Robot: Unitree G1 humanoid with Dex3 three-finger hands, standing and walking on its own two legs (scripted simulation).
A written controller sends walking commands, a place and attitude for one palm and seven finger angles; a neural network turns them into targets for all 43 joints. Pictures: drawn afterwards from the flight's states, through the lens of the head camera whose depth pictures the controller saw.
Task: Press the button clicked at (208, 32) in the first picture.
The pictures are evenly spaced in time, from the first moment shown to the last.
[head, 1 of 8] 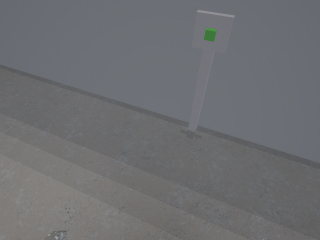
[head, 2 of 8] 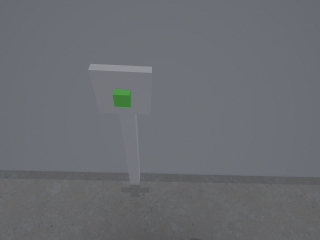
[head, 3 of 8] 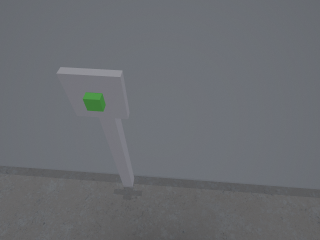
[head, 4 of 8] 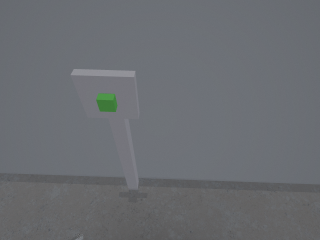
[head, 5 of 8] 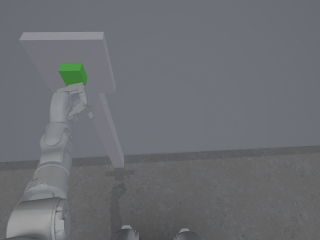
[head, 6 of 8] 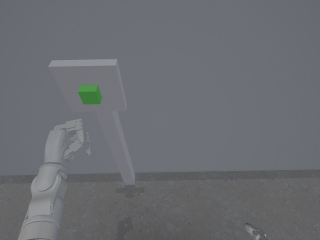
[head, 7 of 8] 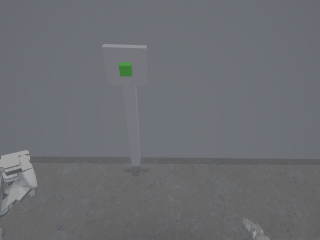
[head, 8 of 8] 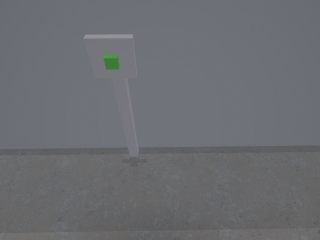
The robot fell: no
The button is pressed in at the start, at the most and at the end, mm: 0 9 0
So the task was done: yes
